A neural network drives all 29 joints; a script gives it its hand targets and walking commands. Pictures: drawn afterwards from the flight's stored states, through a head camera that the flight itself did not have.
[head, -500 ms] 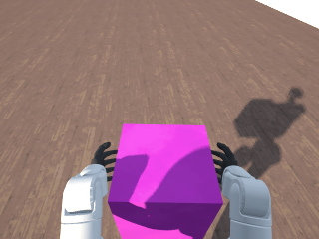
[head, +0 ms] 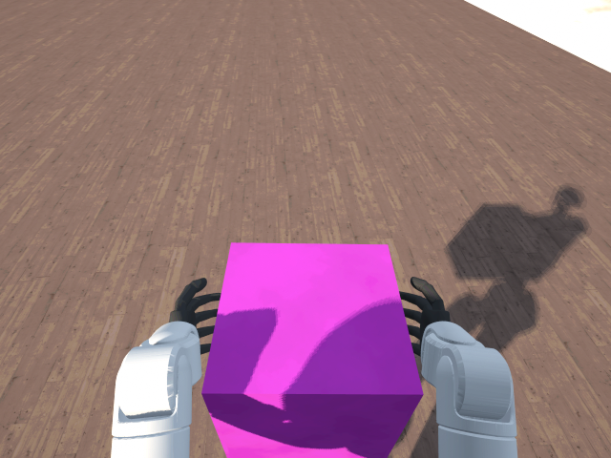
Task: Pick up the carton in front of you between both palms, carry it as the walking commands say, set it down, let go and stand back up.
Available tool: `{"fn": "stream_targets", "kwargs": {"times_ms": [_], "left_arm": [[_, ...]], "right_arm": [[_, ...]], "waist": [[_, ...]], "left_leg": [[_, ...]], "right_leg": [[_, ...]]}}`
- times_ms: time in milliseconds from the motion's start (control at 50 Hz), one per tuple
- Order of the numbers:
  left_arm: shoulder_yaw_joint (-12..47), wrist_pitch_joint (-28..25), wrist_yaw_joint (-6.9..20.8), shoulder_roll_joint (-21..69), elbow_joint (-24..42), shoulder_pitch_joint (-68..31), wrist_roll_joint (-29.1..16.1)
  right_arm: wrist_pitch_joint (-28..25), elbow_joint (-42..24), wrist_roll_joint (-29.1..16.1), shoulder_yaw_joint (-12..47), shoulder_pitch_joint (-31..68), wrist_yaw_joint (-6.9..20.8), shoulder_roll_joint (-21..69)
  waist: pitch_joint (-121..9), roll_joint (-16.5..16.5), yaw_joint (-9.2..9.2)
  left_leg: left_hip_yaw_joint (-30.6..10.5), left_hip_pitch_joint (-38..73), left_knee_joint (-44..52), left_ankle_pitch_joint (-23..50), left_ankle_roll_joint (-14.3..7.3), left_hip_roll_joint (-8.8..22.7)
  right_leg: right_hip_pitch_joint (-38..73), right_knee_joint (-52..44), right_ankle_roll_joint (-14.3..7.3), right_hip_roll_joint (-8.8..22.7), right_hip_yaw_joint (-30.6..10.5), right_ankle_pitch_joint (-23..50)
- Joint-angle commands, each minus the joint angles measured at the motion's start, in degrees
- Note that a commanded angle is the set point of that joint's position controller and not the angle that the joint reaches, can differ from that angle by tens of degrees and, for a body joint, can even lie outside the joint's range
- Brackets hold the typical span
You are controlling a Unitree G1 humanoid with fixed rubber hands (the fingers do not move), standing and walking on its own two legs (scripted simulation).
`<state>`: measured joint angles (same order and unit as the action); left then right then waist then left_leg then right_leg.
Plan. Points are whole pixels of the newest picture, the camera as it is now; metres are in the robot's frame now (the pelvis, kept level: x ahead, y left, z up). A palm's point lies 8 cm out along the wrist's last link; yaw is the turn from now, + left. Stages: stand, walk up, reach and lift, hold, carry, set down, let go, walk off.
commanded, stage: carry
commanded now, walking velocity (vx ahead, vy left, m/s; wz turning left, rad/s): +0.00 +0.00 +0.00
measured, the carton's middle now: (307, 359) +0.28 +0.00 +0.01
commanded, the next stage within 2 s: none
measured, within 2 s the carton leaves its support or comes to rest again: neither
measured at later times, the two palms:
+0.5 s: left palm (179, 373) +0.23 +0.16 +0.05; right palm (426, 373) +0.23 -0.14 +0.05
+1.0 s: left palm (178, 369) +0.24 +0.17 +0.04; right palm (417, 369) +0.25 -0.13 +0.04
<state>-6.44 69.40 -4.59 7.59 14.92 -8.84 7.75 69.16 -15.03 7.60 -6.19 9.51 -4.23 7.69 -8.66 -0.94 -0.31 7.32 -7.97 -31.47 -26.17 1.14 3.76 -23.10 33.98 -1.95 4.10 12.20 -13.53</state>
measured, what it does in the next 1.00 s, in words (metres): stands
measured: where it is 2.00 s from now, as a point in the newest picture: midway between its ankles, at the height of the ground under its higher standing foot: outside the picture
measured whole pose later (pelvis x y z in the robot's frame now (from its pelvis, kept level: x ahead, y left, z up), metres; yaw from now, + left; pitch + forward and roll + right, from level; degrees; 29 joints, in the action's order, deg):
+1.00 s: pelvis -0.05 +0.01 +0.00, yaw +0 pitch +1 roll +0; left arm -10.6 42.2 -1.5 8.2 -11.0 -12.9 13.8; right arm 41.9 10.4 14.1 -10.3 13.1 -1.1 8.3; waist -5.4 -0.5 0.0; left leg 8.0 -11.1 -32.9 -23.2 -0.8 2.0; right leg -24.1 30.4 -1.2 5.7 11.1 -7.4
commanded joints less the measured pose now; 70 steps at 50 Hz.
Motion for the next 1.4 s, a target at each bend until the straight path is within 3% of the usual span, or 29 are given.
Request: {"fn": "stream_targets", "kwargs": {"times_ms": [0,160,280,560,640,820,1120,1160,1200,1220,1260,1300,1340,1360,1380], "left_arm": [[41.58,-1.29,15.2,51.95,2.05,-27.87,-23.47],[39.75,-7.33,15.44,51.36,-2.24,-28.65,-20.39],[36.24,-12.37,15.52,48.97,-6.34,-27.63,-16.84],[23.62,-29.45,16.43,49.0,-23.95,-33.03,-6.75],[22.81,-33.1,16.9,51.58,-26.97,-35.1,-5.93],[27.53,-30.23,16.66,51.91,-22.21,-31.11,-8.55],[27.54,-29.52,16.41,51.02,-21.36,-31.66,-8.54],[27.43,-29.51,16.42,51.08,-21.17,-31.83,-8.53],[27.59,-29.74,16.63,51.11,-20.85,-33.48,-8.94],[27.66,-29.99,16.72,51.17,-20.92,-34.61,-8.84],[27.75,-30.39,16.85,51.45,-20.85,-35.91,-8.66],[27.37,-30.54,16.87,51.5,-21.45,-35.75,-8.7],[27.01,-30.52,16.88,51.65,-22.59,-33.75,-8.81],[26.76,-30.44,16.88,51.86,-23.21,-33.07,-8.68],[25.91,-30.18,16.86,51.47,-24.61,-30.5,-8.32]], "right_arm": [[-0.91,-0.23,-22.36,40.7,24.98,14.54,52.52],[-6.85,4.1,-19.48,39.03,26.24,14.98,51.99],[-11.82,8.44,-15.58,35.5,24.82,14.84,49.87],[-28.86,25.45,-5.54,23.32,30.35,15.5,49.96],[-32.48,28.69,-4.59,22.44,32.25,16.04,52.59],[-29.51,23.83,-7.41,27.31,28.11,15.84,52.98],[-28.93,23.12,-7.56,27.26,28.58,15.72,52.14],[-28.92,23.18,-7.27,27.03,28.66,15.73,52.15],[-29.06,22.96,-7.18,26.63,29.41,15.77,52.11],[-29.2,22.89,-7.14,26.66,30.08,15.82,52.2],[-29.53,22.77,-7.0,26.82,31.15,15.81,52.43],[-29.67,22.68,-7.07,26.9,31.41,15.66,52.58],[-29.5,23.2,-7.05,27.31,30.75,15.41,52.78],[-29.34,23.38,-7.15,27.77,30.15,15.4,53.04],[-29.03,23.36,-7.3,27.9,30.17,15.44,52.78]], "waist": [[-11.23,-0.14,0.31],[-8.13,0.1,0.16],[-7.6,0.48,0.19],[-8.31,1.12,0.23],[-9.99,1.14,0.19],[-12.49,1.16,0.33],[-10.43,0.63,0.37],[-9.27,-1.06,0.34],[-3.97,-4.56,0.9],[-0.11,-5.81,1.12],[2.3,-6.76,1.13],[0.54,-5.67,0.93],[-4.47,-2.78,0.24],[-7.43,2.12,-0.26],[-10.38,11.27,-1.03]], "left_leg": [[-3.28,-3.37,3.74,29.19,-0.72,5.58],[-4.21,-6.26,6.93,18.0,-1.76,5.22],[-4.54,-7.3,7.83,13.64,-2.25,4.89],[-5.0,-9.14,7.9,9.96,-3.14,4.27],[-4.89,-8.32,7.03,11.42,-3.21,4.09],[-4.55,-6.33,4.71,18.11,-2.85,4.37],[-4.63,-6.96,5.49,17.52,-3.12,4.68],[-5.74,-6.61,11.05,4.79,-3.43,6.06],[-12.07,-7.22,19.98,-13.11,-6.07,9.31],[-15.08,-6.84,22.92,-16.68,-7.24,11.55],[-16.15,-3.38,23.76,-11.99,-8.55,13.61],[-11.42,1.76,19.05,-0.01,-8.16,11.6],[-4.43,-0.49,11.52,10.3,-5.32,7.6],[0.15,-4.81,3.69,14.04,-3.07,4.64],[3.13,-13.45,-7.45,11.4,-0.94,1.52]], "right_leg": [[13.25,-1.4,-0.57,5.79,-6.52,26.0],[12.34,-4.79,-0.22,5.88,-7.28,16.2],[12.3,-6.21,0.04,5.97,-7.79,12.7],[12.46,-7.51,0.39,6.02,-8.15,9.72],[13.24,-7.17,0.41,6.16,-8.1,11.43],[13.9,-5.01,-0.05,6.44,-7.67,18.83],[12.98,-5.28,0.26,6.08,-7.29,16.49],[11.95,-6.41,1.63,5.28,-5.28,3.19],[5.99,-2.47,3.37,1.77,-1.38,-8.91],[2.42,-0.17,3.88,0.57,-0.11,-8.7],[-1.56,1.46,3.57,1.32,-1.12,-6.0],[-0.11,-3.71,2.96,0.38,0.18,-4.32],[12.22,-8.68,1.75,0.13,0.5,-1.75],[20.09,-11.76,-0.39,3.61,-5.92,-3.21],[28.49,-16.12,-4.68,11.32,-19.64,-3.45]]}}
